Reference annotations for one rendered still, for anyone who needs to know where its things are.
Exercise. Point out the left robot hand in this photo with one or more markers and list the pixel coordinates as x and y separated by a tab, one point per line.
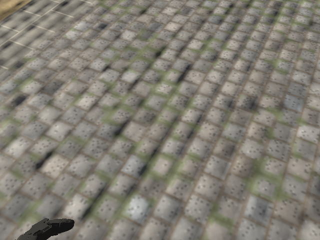
46	228

